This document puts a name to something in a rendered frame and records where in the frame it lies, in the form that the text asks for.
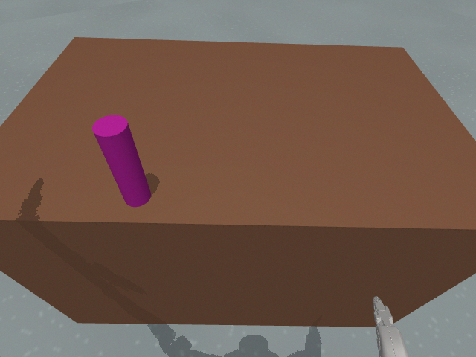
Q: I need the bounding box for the can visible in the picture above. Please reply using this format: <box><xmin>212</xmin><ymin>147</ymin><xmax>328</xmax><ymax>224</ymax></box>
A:
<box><xmin>92</xmin><ymin>115</ymin><xmax>151</xmax><ymax>207</ymax></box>

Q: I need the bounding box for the right robot hand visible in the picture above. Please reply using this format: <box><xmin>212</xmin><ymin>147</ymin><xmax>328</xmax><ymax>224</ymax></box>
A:
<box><xmin>373</xmin><ymin>296</ymin><xmax>408</xmax><ymax>357</ymax></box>

